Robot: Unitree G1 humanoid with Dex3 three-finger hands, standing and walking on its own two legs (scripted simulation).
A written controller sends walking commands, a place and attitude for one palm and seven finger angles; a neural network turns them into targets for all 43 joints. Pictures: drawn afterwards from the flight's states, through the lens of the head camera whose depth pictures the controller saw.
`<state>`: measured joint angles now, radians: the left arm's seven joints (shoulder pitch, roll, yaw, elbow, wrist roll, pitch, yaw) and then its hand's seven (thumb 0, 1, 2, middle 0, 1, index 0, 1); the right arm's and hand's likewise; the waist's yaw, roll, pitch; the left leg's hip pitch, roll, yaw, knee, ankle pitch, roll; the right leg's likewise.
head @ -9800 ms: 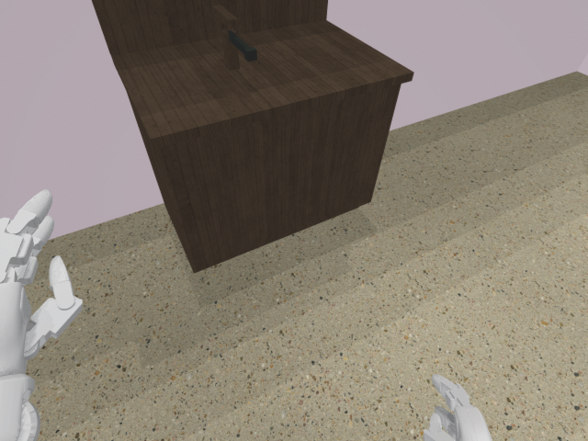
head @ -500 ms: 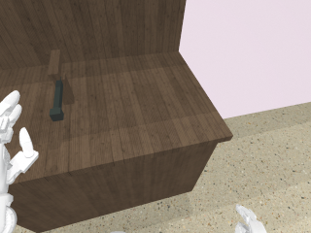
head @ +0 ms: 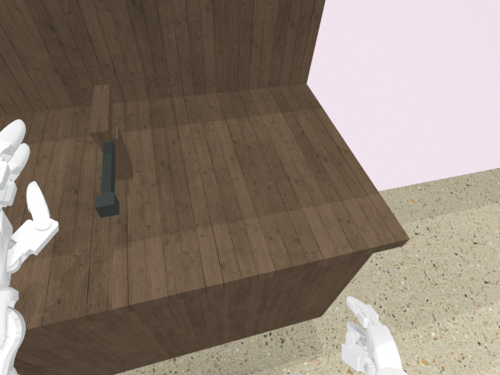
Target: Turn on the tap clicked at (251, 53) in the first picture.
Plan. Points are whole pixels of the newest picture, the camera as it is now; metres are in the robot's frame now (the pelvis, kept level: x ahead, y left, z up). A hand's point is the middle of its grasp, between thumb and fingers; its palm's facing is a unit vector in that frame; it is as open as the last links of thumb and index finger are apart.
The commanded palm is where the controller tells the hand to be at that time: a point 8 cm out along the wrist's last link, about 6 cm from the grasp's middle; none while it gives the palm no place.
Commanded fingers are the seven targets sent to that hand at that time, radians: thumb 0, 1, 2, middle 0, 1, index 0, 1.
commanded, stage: come to a stop and stand still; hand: left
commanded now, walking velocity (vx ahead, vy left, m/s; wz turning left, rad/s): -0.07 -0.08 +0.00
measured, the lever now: (107, 205) +0.34 +0.26 +0.07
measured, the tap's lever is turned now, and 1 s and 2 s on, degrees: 0 0 0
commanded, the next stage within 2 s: look again from close up in 1.14 s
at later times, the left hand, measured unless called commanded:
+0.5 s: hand (27, 208) +0.24 +0.27 +0.19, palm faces +0.43 -0.83 -0.35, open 7.4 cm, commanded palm +0.16 +0.29 +0.18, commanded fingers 0.00 0.90 0.90 -0.20 -0.30 -0.20 -0.30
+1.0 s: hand (8, 226) +0.23 +0.30 +0.17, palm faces +0.38 -0.86 -0.33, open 7.4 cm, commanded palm +0.17 +0.33 +0.18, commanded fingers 0.00 0.90 0.90 -0.20 -0.30 -0.20 -0.30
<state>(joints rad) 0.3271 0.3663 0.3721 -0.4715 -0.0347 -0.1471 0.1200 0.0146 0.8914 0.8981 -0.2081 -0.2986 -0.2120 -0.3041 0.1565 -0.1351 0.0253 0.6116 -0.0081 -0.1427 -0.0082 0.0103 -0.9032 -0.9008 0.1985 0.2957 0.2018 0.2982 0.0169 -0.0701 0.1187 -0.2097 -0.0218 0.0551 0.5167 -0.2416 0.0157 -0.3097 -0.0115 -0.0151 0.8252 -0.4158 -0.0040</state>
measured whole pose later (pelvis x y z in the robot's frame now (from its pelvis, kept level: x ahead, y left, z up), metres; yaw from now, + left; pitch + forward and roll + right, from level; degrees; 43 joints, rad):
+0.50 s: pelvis +0.00 +0.01 +0.01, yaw -1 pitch -1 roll -1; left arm 0.27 0.39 0.40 -0.36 -0.06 -0.22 0.11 0.02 0.89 0.90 -0.21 -0.30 -0.21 -0.30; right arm 0.21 -0.24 0.00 0.58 0.01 -0.16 -0.01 0.01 -0.90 -0.90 0.20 0.30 0.20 0.30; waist 0.03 0.00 0.07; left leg -0.24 0.02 0.05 0.47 -0.21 0.02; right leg -0.23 0.04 -0.04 0.40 -0.16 -0.03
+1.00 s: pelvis +0.01 +0.05 +0.01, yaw +0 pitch -1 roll -1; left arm 0.37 0.35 0.34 -0.43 -0.04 -0.25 0.09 0.01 0.89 0.90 -0.21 -0.30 -0.21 -0.30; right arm 0.18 -0.17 0.04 0.58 0.00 -0.18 -0.02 0.01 -0.90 -0.90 0.20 0.30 0.20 0.30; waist 0.03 -0.04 0.06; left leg -0.22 -0.04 0.05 0.45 -0.22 0.07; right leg -0.20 -0.02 -0.05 0.39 -0.17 0.02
